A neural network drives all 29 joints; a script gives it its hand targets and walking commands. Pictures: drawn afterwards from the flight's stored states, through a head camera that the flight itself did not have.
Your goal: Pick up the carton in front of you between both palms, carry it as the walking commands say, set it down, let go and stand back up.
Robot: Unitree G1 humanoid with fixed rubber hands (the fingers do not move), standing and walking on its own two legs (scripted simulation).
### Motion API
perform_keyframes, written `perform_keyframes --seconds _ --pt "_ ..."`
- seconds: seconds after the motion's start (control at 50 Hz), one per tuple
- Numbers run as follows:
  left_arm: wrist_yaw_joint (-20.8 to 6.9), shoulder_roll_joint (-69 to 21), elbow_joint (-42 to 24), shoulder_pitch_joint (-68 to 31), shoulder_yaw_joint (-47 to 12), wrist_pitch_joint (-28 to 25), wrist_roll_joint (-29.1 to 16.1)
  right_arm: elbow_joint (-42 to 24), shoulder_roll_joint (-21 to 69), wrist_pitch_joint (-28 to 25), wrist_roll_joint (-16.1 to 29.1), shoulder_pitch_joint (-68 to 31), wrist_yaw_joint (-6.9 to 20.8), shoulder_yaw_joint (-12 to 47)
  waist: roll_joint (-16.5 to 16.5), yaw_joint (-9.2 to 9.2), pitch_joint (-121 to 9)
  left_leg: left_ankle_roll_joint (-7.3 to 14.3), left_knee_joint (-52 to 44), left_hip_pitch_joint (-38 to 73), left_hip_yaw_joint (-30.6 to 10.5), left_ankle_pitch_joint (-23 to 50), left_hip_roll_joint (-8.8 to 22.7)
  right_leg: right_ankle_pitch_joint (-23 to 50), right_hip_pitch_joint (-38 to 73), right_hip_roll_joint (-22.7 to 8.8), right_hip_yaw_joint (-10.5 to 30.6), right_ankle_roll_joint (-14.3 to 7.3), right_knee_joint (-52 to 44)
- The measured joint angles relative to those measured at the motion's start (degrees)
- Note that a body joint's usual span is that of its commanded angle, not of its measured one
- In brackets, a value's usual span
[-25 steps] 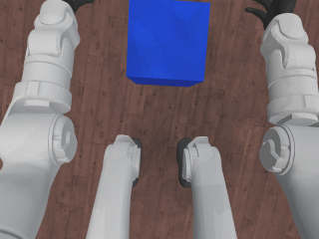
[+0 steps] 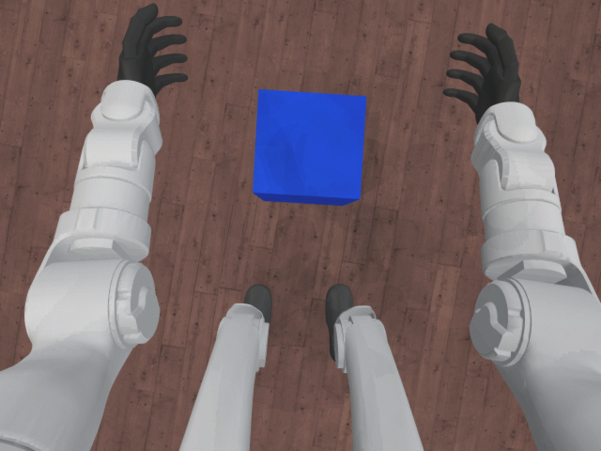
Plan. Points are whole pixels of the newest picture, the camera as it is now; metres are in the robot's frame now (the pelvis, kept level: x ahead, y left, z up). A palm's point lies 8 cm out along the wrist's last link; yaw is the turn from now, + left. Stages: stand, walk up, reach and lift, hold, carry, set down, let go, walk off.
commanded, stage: let go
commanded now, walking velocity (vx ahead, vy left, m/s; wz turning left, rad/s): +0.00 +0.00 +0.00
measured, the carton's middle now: (307, 156) +0.52 -0.01 -0.52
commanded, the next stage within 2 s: stand in 1.24 s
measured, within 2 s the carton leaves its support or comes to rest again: neither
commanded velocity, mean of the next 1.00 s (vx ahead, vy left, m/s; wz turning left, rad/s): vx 0.00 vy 0.00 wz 0.00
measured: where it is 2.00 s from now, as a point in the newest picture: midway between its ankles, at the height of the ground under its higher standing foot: (297, 337)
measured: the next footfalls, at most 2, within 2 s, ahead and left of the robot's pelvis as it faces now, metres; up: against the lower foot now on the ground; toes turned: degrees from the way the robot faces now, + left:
none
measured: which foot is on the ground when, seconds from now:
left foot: down 0.00-1.00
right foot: down 0.00-1.00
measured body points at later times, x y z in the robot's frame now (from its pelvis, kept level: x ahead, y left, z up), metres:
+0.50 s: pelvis +0.06 +0.00 +0.10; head +0.23 +0.00 +0.51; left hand +0.37 +0.22 -0.01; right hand +0.36 -0.23 -0.01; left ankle +0.06 +0.11 -0.61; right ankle +0.07 -0.11 -0.61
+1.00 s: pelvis +0.08 +0.00 +0.13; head +0.09 +0.00 +0.58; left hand +0.25 +0.24 +0.06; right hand +0.25 -0.23 +0.05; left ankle +0.06 +0.11 -0.61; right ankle +0.07 -0.11 -0.61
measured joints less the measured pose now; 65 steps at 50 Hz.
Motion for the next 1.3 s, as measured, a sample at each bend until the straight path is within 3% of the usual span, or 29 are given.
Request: perform_keyframes --seconds 0.1,0.22,0.52,0.76,0.94,1.2,1.24,1.3 --pt "-0.2 -2.2 -5.9 10.9 -1.3 -0.3 2.1 -5.3 1.6 -0.3 -2.5 10.7 1.1 1.7 -0.2 0.11 0.0 0.1 -6.4 7.7 0.0 1.2 0.1 1.1 7.6 -0.1 0.3 -0.2 -6.1" --pt "-0.9 -3.6 -12.0 25.8 -3.7 -2.3 0.8 -10.8 2.7 -2.2 -1.2 25.1 2.3 4.4 -0.3 0.05 -0.2 0.2 -13.1 18.3 -0.3 1.9 0.3 1.8 18.2 -0.2 0.4 -0.4 -12.9" --pt "-2.4 -4.9 -16.3 54.1 -9.1 -9.3 -1.8 -15.2 4.4 -9.0 1.9 53.2 3.1 10.8 -0.4 0.0 -1.4 0.6 -25.6 44.3 -0.6 3.0 0.7 2.8 44.2 -0.5 0.6 -0.6 -25.3" --pt "-3.5 -4.1 -23.1 74.6 -13.7 -9.6 -3.7 -22.3 3.6 -9.3 3.4 73.9 3.7 15.3 -0.3 0.32 3.6 1.1 -36.7 71.1 -0.6 4.5 1.0 4.3 71.1 -0.9 1.0 -0.6 -36.5" --pt "-4.6 -3.5 -25.8 79.0 -15.1 -4.7 -3.6 -24.5 2.7 -4.2 3.0 77.5 4.7 16.4 -0.1 0.59 6.9 1.3 -38.8 83.3 -0.4 3.8 1.0 3.6 83.2 -1.0 1.0 -0.6 -38.5" --pt "-4.8 -3.8 -26.7 78.0 -15.1 -1.2 -2.7 -25.8 3.2 -0.7 2.2 76.8 4.6 16.2 0.0 0.62 9.8 1.1 -37.9 87.3 -0.3 2.8 1.2 2.5 87.2 -1.0 0.6 -0.8 -37.5" --pt "-4.2 -3.7 -26.0 78.4 -15.1 -2.2 -3.1 -26.6 3.0 1.0 1.7 76.7 3.7 16.6 -0.2 0.55 9.5 1.1 -37.7 87.1 -0.2 2.6 1.2 2.2 86.8 -0.9 0.7 -0.9 -36.9" --pt "-1.8 -2.1 -21.3 78.0 -15.6 -4.5 -2.1 -22.1 1.4 -1.8 1.6 75.9 1.2 17.0 -0.2 0.54 6.4 0.9 -35.4 83.4 -0.2 1.7 1.4 1.5 83.3 -0.7 0.5 -0.9 -35.2"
